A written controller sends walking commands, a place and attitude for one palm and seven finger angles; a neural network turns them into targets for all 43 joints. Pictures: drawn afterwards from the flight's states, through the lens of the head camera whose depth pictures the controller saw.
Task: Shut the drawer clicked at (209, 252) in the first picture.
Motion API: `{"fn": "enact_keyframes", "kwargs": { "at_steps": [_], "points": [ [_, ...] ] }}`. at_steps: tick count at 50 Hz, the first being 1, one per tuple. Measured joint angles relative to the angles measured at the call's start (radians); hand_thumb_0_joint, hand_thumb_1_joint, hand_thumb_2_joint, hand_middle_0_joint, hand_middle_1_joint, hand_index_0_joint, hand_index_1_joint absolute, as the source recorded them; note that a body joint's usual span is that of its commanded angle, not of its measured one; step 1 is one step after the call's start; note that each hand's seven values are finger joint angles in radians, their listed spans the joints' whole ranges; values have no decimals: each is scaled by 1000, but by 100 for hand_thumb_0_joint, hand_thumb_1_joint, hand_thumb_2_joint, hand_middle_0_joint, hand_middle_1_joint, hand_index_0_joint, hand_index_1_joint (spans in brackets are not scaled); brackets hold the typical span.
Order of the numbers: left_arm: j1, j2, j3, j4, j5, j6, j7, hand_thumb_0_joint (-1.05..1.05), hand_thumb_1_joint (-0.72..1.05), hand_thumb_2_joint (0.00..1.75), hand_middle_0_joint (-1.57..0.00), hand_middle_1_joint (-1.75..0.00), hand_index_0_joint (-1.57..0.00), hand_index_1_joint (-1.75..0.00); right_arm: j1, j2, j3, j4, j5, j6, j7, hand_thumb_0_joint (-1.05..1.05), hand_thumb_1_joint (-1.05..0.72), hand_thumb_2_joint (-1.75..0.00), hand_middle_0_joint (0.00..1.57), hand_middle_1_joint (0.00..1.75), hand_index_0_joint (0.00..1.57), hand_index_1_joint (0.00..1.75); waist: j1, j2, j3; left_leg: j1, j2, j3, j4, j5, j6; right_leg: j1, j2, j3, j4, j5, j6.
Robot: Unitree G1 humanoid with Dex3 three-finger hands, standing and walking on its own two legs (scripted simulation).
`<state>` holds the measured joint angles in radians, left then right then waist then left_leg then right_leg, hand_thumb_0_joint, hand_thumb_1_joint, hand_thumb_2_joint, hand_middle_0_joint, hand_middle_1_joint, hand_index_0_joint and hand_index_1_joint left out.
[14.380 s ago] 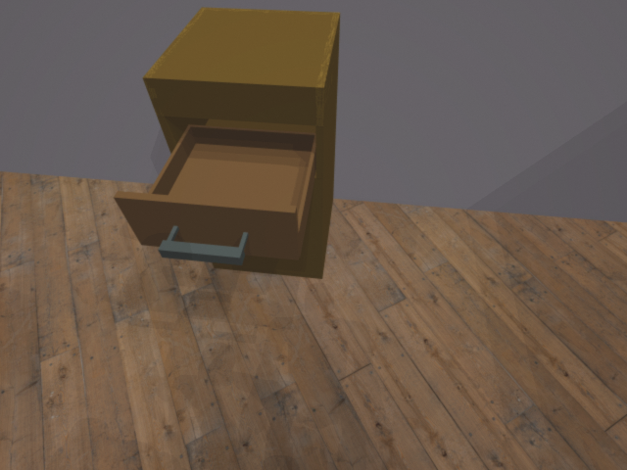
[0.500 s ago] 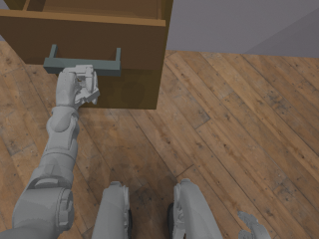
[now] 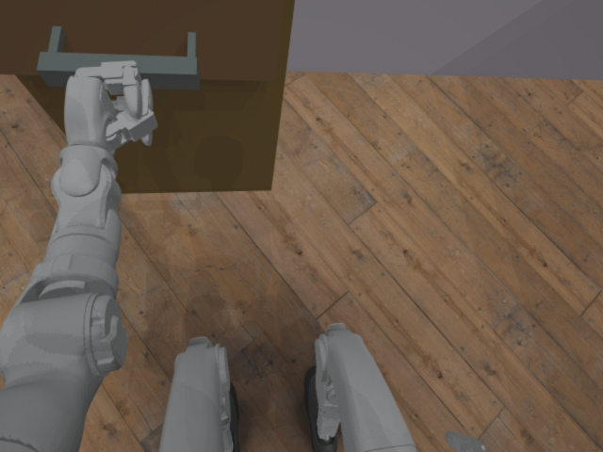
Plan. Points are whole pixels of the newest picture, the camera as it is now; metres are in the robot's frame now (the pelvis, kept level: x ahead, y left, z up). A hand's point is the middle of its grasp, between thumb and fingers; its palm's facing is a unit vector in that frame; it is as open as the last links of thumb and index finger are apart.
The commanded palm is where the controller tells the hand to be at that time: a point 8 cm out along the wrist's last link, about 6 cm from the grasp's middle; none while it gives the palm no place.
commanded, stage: push the drawer shut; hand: left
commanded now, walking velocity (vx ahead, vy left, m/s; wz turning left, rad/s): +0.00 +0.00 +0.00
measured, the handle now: (125, 55) +0.61 +0.18 +0.03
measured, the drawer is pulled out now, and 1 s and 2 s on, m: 0.06 0.00 0.00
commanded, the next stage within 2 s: pull the fist back off the drawer in 0.74 s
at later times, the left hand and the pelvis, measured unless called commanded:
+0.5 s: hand (147, 73) +0.59 +0.15 +0.03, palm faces -0.02 -1.00 -0.04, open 3.0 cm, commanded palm +0.59 +0.17 +0.03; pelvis +0.00 +0.00 -0.02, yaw -2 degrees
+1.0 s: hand (139, 67) +0.59 +0.16 +0.03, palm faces -0.01 -1.00 -0.06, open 3.2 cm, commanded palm +0.61 +0.15 +0.03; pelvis -0.02 +0.00 -0.03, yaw -2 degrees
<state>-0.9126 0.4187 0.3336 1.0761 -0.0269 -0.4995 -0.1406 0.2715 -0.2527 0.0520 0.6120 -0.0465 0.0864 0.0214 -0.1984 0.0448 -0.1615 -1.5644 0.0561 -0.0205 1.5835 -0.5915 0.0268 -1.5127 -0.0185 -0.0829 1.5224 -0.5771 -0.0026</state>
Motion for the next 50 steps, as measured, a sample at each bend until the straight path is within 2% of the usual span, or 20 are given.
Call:
{"fn": "enact_keyframes", "kwargs": {
  "at_steps": [23,28,35,43,50],
  "points": [
    [-244,150,49,118,73,91,10,-1,72,86,-140,-160,-140,-160,35,3,35,-10,-21,3,5,1,-90,-90,21,30,20,30,-74,7,18,-116,9,-22,56,-4,3,-102,11,-18,33,7,1],
    [-252,163,57,100,77,103,-10,-4,66,88,-140,-160,-140,-160,51,9,39,-4,-23,5,9,1,-90,-90,21,30,20,30,-72,2,23,-129,11,-25,61,-3,2,-114,13,-21,37,9,0],
    [-296,186,33,127,88,136,6,-4,60,89,-140,-160,-140,-160,58,17,48,9,-26,-14,11,1,-90,-90,21,30,20,30,-82,-2,26,-142,6,-40,61,10,-2,-119,10,-34,33,18,-4],
    [-361,225,-13,179,104,147,27,-1,55,91,-140,-160,-140,-160,55,14,59,22,-32,-48,1,1,-90,-90,21,30,20,30,-108,-11,27,-170,-2,-54,70,28,-3,-138,4,-48,37,32,-7],
    [-392,250,-27,188,116,163,27,0,54,91,-140,-160,-140,-160,60,10,64,16,-34,-62,0,0,-90,-90,21,30,20,30,-123,-13,33,-191,-2,-59,76,41,0,-153,5,-52,36,47,-5]
  ]
}}
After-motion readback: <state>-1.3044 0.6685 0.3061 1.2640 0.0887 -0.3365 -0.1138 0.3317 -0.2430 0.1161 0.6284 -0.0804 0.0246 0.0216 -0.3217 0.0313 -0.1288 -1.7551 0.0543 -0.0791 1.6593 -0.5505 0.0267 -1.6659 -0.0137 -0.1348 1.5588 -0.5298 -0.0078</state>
